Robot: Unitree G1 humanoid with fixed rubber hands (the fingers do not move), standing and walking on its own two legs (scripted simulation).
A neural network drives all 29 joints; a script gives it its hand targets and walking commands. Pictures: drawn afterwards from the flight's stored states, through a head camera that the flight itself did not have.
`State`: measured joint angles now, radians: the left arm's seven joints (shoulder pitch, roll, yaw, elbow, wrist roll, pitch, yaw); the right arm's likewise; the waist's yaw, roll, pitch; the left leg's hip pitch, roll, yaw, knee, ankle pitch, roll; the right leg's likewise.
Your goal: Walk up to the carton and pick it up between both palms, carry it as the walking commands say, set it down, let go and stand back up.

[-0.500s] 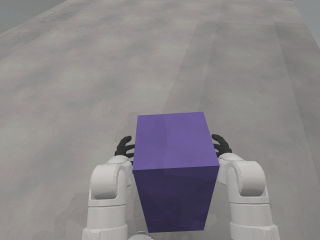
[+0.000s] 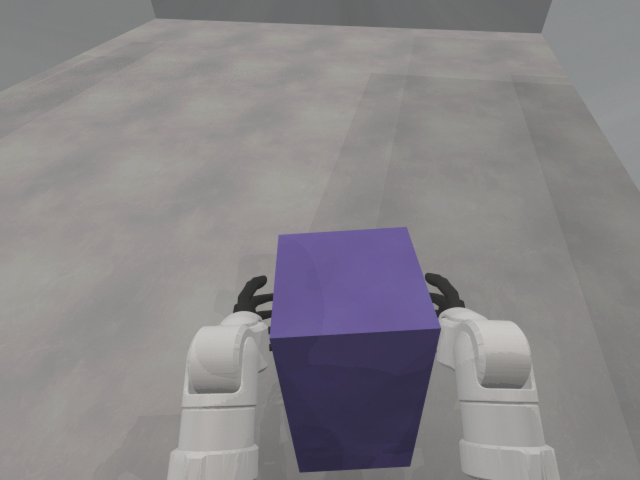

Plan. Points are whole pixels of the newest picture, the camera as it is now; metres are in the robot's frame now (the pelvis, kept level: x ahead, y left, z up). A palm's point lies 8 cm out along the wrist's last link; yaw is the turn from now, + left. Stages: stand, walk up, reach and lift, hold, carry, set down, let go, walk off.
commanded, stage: carry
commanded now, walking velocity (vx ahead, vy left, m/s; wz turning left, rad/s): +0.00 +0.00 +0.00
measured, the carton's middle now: (349, 358) +0.28 -0.02 +0.03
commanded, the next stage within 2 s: none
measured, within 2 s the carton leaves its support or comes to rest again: neither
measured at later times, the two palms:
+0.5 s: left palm (238, 427) +0.18 +0.10 +0.10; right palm (494, 411) +0.17 -0.14 +0.11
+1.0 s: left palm out of the picture +0.12 +0.05 +0.10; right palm out of the picture +0.11 -0.19 +0.10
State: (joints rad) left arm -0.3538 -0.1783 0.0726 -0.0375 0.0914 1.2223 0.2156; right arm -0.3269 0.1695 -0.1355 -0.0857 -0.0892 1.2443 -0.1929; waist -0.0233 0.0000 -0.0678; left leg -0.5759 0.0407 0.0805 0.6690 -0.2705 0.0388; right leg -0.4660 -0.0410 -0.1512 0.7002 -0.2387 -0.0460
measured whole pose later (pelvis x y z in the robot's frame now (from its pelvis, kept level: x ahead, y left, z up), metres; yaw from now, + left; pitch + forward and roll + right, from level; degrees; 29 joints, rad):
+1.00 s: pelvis -0.17 -0.06 +0.02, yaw +0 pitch +1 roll +0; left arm -0.32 -0.17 0.06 -0.08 0.09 1.22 0.21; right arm -0.29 0.16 -0.10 -0.11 -0.07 1.23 -0.21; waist -0.03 -0.02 -0.06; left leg -0.49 0.03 0.08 0.55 -0.25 0.04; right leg -0.44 -0.01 -0.13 0.50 -0.10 -0.05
